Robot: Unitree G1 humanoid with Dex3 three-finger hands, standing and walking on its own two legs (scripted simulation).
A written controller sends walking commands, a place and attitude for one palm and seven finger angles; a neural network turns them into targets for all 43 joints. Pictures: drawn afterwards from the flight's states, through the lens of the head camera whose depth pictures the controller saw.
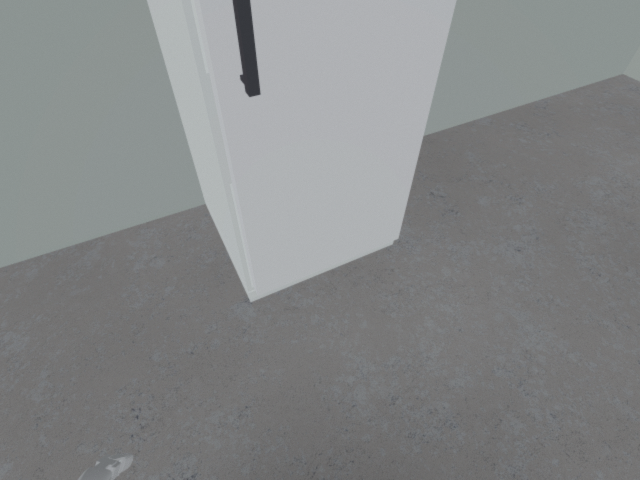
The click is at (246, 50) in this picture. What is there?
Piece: fridge door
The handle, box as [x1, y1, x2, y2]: [233, 0, 260, 96]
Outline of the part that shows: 233,0 243,74 240,75 240,79 245,85 245,91 249,96 260,94 249,0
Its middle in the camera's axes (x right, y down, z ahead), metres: -0.15 -0.43 +0.64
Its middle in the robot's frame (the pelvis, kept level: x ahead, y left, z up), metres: +0.80 +0.18 +0.28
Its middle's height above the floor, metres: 1.05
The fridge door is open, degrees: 0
